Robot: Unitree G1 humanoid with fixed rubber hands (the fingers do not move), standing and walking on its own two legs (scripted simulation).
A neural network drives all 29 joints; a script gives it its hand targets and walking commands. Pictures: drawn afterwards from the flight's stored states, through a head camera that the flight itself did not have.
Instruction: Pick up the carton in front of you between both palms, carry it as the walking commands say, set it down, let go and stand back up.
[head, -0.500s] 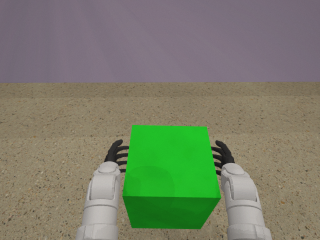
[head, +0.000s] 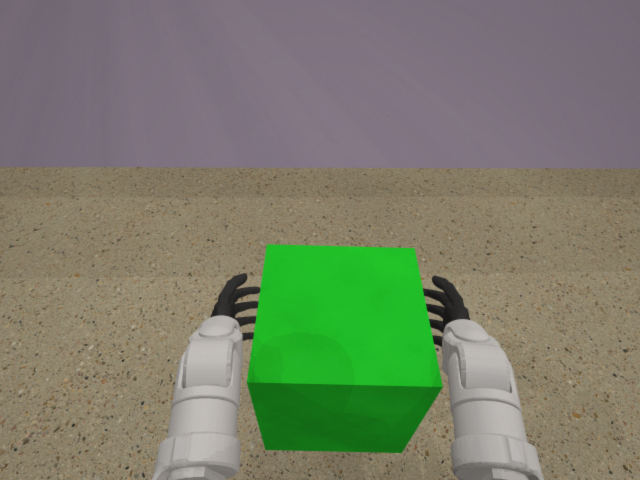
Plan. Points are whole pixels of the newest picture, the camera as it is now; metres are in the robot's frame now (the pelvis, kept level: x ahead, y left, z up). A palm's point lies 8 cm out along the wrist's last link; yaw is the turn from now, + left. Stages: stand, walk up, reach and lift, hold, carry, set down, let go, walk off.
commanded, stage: set down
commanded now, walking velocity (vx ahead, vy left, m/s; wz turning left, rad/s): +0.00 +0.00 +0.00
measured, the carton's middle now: (337, 352) +0.31 +0.00 -0.04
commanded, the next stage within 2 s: none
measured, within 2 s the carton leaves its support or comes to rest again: neither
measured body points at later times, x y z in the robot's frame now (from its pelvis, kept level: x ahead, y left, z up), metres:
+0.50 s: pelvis -0.03 -0.03 -0.06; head +0.18 +0.00 +0.34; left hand +0.35 +0.16 -0.16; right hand +0.36 -0.14 -0.15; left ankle +0.05 +0.10 -0.74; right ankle +0.00 -0.14 -0.74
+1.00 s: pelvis -0.06 -0.01 -0.20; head +0.20 +0.02 +0.17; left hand +0.41 +0.16 -0.29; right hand +0.41 -0.15 -0.28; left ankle +0.05 +0.10 -0.74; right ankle +0.00 -0.14 -0.74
